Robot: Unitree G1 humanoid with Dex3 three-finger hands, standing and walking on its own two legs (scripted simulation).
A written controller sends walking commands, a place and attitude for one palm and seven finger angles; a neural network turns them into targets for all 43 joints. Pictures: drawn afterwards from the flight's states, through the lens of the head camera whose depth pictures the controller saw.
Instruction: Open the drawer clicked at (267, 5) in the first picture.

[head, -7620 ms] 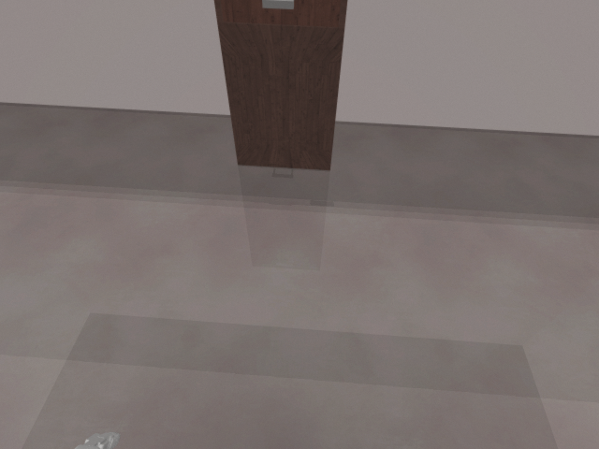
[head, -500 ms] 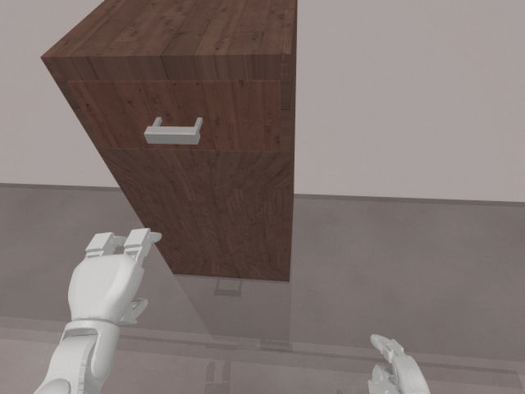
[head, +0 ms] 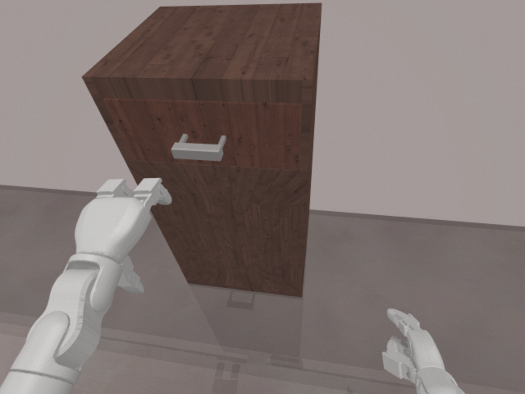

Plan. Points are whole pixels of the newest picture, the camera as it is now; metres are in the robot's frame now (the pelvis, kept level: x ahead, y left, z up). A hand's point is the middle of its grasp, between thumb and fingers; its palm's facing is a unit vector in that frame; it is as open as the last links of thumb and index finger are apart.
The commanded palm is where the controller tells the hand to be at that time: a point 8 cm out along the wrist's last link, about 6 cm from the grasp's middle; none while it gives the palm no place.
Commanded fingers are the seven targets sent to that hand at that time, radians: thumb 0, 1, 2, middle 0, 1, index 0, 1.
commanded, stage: raise the hand with hooked fingers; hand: left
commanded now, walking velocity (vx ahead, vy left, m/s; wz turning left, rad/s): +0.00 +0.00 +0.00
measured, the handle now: (200, 145) +0.60 +0.25 +0.03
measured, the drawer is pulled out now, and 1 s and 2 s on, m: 0.00 0.00 0.00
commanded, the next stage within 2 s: move the hooked fingers above the handle in 0.62 s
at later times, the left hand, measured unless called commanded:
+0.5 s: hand (135, 215) +0.31 +0.23 +0.13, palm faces +0.03 -0.06 -1.00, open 13.9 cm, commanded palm +0.28 +0.24 +0.20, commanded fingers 0.00 -0.50 0.30 -0.30 -1.20 -0.30 -1.20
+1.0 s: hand (146, 203) +0.34 +0.24 +0.12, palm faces +0.00 -0.03 -1.00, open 13.9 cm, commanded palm +0.33 +0.24 +0.19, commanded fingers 0.00 -0.50 0.30 -0.30 -1.20 -0.30 -1.20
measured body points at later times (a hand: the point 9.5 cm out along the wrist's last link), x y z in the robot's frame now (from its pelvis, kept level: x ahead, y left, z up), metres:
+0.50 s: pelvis +0.00 +0.00 +0.01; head +0.02 -0.04 +0.45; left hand +0.30 +0.24 +0.19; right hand +0.19 -0.23 -0.11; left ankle -0.01 +0.13 -0.74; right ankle +0.02 -0.13 -0.74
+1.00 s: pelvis -0.01 +0.00 +0.01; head +0.02 -0.03 +0.45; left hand +0.33 +0.24 +0.18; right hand +0.19 -0.22 -0.11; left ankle -0.01 +0.13 -0.74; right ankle +0.02 -0.13 -0.74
